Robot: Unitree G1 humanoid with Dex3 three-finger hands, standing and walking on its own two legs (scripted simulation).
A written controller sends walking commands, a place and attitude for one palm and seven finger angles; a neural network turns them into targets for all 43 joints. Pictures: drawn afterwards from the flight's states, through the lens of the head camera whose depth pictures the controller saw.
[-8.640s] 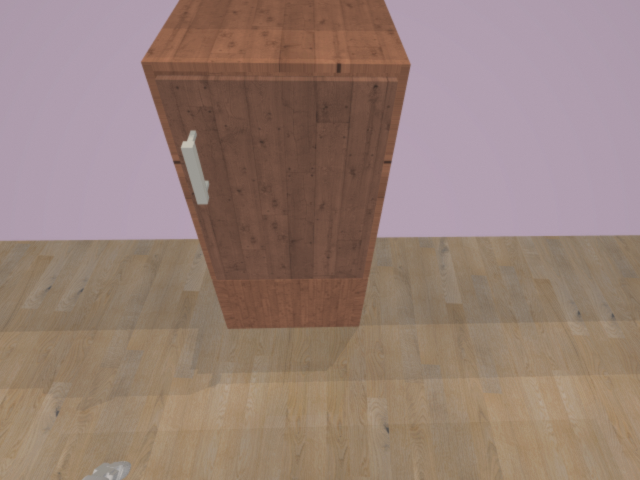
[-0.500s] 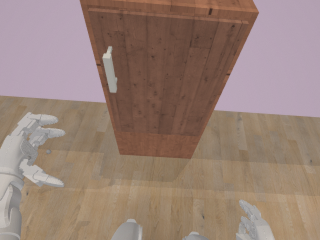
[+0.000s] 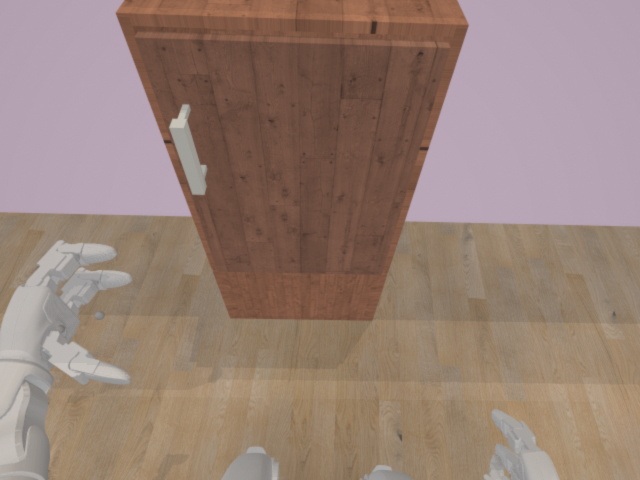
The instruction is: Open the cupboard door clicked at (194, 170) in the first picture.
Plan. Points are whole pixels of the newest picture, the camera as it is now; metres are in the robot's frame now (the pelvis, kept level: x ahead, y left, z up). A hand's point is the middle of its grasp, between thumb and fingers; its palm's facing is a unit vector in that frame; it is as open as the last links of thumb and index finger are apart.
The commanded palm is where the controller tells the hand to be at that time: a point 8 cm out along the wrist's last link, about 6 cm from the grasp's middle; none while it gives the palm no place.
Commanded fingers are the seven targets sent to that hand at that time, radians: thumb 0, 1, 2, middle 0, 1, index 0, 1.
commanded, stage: move the hooked fingers beside the handle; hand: left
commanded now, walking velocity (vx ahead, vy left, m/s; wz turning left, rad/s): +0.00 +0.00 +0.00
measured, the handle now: (192, 151) +0.59 +0.24 +0.04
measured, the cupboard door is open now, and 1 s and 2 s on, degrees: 0 0 0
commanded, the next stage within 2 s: none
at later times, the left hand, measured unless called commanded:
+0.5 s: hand (115, 266) +0.35 +0.27 +0.06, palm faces +0.03 -1.00 -0.02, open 14.0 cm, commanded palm +0.33 +0.33 +0.05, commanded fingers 0.00 -0.50 0.30 -0.30 -1.20 -0.30 -1.20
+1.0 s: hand (128, 218) +0.43 +0.29 +0.05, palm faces +0.04 -1.00 -0.02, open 14.0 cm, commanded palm +0.41 +0.33 +0.05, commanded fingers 0.00 -0.50 0.30 -0.30 -1.20 -0.30 -1.20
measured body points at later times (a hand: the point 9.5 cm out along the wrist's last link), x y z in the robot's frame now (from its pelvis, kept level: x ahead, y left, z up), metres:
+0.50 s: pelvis +0.00 +0.00 +0.00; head +0.07 +0.01 +0.44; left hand +0.34 +0.33 +0.06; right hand +0.12 -0.26 -0.10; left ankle +0.04 +0.13 -0.68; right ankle +0.00 -0.10 -0.68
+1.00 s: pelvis +0.00 +0.02 -0.01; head +0.10 +0.04 +0.42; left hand +0.42 +0.34 +0.06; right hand +0.06 -0.25 -0.11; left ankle +0.04 +0.13 -0.68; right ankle +0.00 -0.10 -0.68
